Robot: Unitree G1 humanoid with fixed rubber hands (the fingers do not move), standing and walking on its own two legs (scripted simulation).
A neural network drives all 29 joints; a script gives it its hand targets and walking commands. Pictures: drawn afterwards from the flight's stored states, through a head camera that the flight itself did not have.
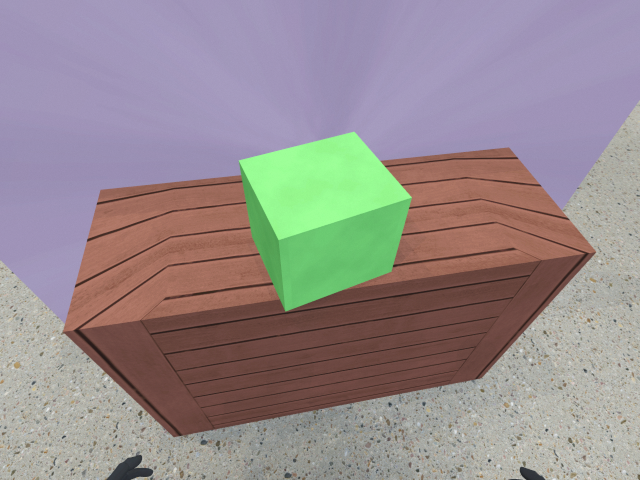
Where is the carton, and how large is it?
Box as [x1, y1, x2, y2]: [239, 132, 411, 311]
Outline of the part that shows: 354,132 239,160 252,237 285,311 391,270 411,197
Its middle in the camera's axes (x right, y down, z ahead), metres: +0.00 -0.04 +0.66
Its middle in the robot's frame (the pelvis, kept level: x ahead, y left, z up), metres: +0.53 +0.03 -0.01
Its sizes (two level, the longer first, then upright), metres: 0.208 0.182 0.185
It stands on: a pedestal, 0.65 m high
